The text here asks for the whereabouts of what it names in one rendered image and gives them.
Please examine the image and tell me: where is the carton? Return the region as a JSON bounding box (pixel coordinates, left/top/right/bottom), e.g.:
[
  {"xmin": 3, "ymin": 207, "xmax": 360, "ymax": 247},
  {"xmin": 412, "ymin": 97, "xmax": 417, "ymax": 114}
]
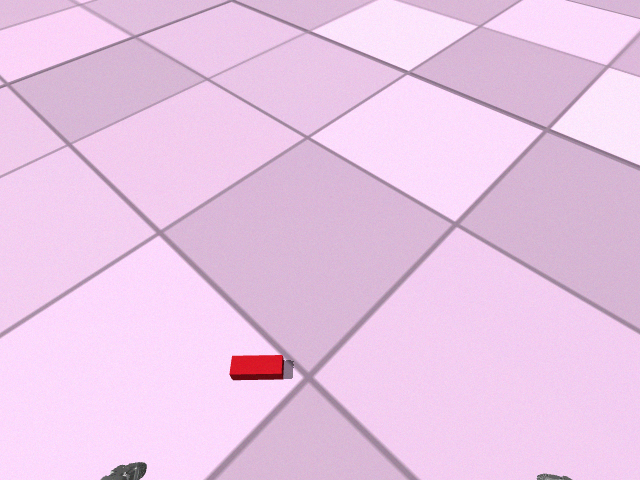
[{"xmin": 229, "ymin": 355, "xmax": 284, "ymax": 380}]

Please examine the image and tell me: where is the left robot hand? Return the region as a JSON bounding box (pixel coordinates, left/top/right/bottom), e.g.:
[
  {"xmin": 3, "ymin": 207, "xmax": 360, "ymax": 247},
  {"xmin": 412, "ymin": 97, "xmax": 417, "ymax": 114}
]
[{"xmin": 101, "ymin": 462, "xmax": 147, "ymax": 480}]

